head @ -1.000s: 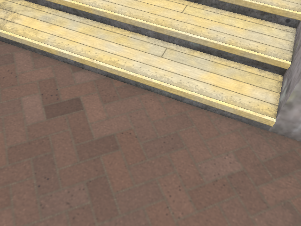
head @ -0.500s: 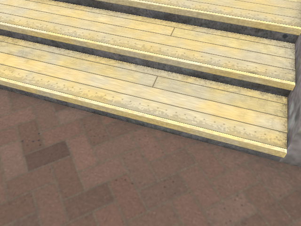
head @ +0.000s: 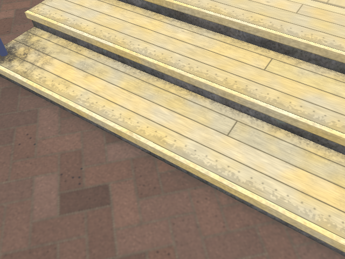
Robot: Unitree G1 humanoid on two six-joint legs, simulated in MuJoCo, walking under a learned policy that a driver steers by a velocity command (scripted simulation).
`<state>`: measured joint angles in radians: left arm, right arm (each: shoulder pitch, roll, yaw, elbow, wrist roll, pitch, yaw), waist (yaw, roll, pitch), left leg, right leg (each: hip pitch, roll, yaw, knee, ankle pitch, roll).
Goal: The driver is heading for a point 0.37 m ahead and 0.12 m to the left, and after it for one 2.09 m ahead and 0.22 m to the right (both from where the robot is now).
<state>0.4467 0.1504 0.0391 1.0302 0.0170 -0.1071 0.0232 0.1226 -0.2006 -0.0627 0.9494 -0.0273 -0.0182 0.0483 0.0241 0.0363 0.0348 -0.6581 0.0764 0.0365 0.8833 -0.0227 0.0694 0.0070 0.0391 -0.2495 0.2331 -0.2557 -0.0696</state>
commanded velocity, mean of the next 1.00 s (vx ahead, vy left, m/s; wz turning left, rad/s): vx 0.35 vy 0.00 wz -0.05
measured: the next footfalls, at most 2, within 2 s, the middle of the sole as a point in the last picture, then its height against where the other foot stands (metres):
left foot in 0.20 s outside the picture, level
right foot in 0.70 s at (190, 245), level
